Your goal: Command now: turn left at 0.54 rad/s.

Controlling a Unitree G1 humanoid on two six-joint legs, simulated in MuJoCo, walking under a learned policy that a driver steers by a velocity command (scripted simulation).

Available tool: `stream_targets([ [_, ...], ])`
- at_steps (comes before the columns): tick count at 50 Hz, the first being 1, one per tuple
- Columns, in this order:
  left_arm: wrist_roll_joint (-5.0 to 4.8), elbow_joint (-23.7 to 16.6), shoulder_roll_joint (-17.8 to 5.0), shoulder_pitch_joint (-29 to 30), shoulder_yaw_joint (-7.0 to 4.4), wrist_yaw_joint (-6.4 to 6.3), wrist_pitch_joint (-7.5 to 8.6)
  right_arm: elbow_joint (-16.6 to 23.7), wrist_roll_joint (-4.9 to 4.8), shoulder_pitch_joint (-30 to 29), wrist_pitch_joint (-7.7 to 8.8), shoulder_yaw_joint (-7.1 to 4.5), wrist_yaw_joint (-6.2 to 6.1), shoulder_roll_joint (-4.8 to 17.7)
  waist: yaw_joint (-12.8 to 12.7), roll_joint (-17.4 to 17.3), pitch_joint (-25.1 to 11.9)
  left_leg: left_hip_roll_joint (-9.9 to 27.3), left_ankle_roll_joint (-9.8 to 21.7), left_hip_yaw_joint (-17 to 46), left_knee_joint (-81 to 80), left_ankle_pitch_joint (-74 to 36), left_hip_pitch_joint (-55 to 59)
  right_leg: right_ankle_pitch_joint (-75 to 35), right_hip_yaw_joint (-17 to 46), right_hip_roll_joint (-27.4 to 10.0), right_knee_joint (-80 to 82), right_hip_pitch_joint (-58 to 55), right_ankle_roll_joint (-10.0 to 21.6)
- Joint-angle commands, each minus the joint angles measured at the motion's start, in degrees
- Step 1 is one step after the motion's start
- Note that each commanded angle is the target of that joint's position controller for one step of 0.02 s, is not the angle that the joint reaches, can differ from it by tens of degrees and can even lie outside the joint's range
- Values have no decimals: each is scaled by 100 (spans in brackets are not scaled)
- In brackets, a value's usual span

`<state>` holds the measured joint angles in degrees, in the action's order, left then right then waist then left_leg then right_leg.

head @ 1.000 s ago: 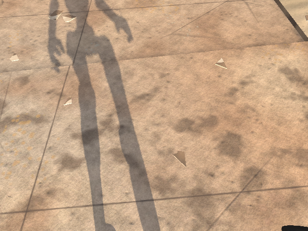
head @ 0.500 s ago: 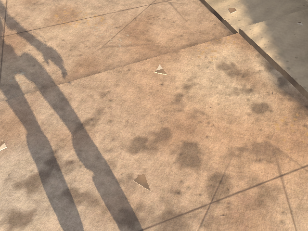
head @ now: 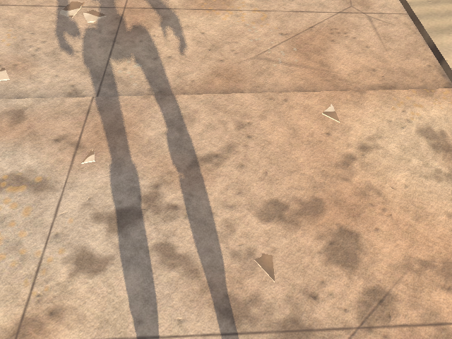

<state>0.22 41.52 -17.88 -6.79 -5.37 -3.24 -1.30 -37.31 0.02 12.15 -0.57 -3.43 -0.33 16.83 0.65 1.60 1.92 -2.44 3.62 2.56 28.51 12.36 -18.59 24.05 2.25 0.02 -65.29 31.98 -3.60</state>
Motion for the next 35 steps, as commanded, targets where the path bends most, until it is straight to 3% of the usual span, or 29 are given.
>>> stream_targets([
  [1,-17,-360,-345,32,-83,2,107,474,-31,-133,32,-262,-124,932,-73,-801,-775,1304,915,1589,-860,-1816,1092,-426,240,-13,503,365,-75],
  [5,-23,-397,-301,201,-40,64,169,555,-36,-142,-50,-328,-177,1046,36,-964,-686,1221,927,1920,-902,-808,920,-504,311,80,1626,-18,-146],
  [9,-67,-399,-395,155,-66,159,266,649,-32,-242,-112,-363,-115,1087,74,-1077,-634,1161,947,2381,-850,-617,651,-322,327,213,2330,-567,-70],
  [12,-84,-345,-417,-71,-68,247,340,687,-55,-358,-150,-321,-87,991,32,-1116,-792,1149,865,2530,-586,-1095,801,-469,227,178,3024,-1029,58],
  [14,-37,-276,-370,-315,-63,305,386,676,-109,-407,-182,-263,-103,866,-157,-1008,-804,893,579,2389,-315,-1028,557,-1447,121,101,4234,-1837,246],
  [15,57,-312,-586,-377,-100,297,389,652,-63,-209,-166,-207,-109,690,-88,-615,-862,632,272,2132,45,-280,172,-1900,618,-508,4466,-2360,470],
  [16,146,-433,-934,-246,-137,264,352,636,53,153,-126,-128,-85,428,243,708,-866,-164,-102,1233,1145,1489,-456,-3027,1703,-1579,4628,-2720,984],
  [17,270,-364,-927,-239,-128,283,351,786,6,-150,-63,-249,-98,773,111,1454,-560,-419,-379,665,2072,2472,-1016,-3157,2618,-2227,4836,-2139,1901],
  [18,202,-461,-762,-107,-94,274,375,679,-3,-190,-43,-367,-122,1125,5,939,-470,-221,-548,795,2985,2320,-1079,-2833,2482,-2125,4860,-2060,2040],
  [19,109,-456,-661,40,-65,247,370,568,-34,-148,-70,-406,-118,1129,60,678,-419,-221,-641,802,3386,2000,-1180,-2671,2041,-1815,4767,-2087,1821],
  [20,25,-451,-546,34,-16,233,367,426,-14,-3,-128,-361,-127,924,70,519,-498,-149,-729,754,3483,1683,-1229,-1841,1705,-1519,4815,-2221,1591],
  [22,-68,-306,-463,-201,41,208,330,405,-9,-10,-141,-208,-60,504,-47,693,-359,-26,-804,437,3124,1162,-1415,-189,1518,-1196,5132,-2373,1441],
  [23,-75,-268,-550,-339,15,191,291,453,-42,-164,-101,-172,-19,458,-169,883,-252,22,-810,110,2837,1104,-1459,213,1485,-1125,5273,-2434,1424],
  [27,-80,-238,-812,-662,-53,170,257,551,-93,-591,118,-77,43,308,-430,956,-144,144,-608,-339,1262,1380,-648,160,1346,-1165,5330,-2243,1472],
  [29,-144,-194,-897,-758,-66,213,262,447,-117,-371,221,-104,66,380,-341,897,-108,77,-419,-462,441,1145,-13,160,1342,-1220,5273,-1977,1544],
  [31,-205,-186,-817,-686,-24,254,252,183,-125,145,294,-129,81,359,-32,693,-78,-14,-193,-598,-663,150,1009,211,1200,-1097,5018,-1455,1446],
  [32,-172,-192,-605,-650,49,274,291,74,-126,509,311,-153,57,414,148,550,-252,136,-100,-374,-701,68,1786,167,1076,-971,4700,-997,1250],
  [33,-80,-297,-163,-403,192,323,360,-30,-119,1133,331,-187,12,567,427,47,-500,850,75,561,-891,465,2683,163,628,-598,3605,-238,890],
  [34,-37,-582,151,-276,279,352,501,-44,-48,1454,315,-342,1,1269,413,-1428,-545,2024,686,2451,-1342,1400,3101,429,-281,49,2104,1015,490],
  [35,-187,-769,-385,174,139,321,595,-104,20,1574,389,-388,49,1321,620,-1383,-38,2575,1349,3494,-1840,2314,2491,902,-32,-144,1063,1696,454],
])
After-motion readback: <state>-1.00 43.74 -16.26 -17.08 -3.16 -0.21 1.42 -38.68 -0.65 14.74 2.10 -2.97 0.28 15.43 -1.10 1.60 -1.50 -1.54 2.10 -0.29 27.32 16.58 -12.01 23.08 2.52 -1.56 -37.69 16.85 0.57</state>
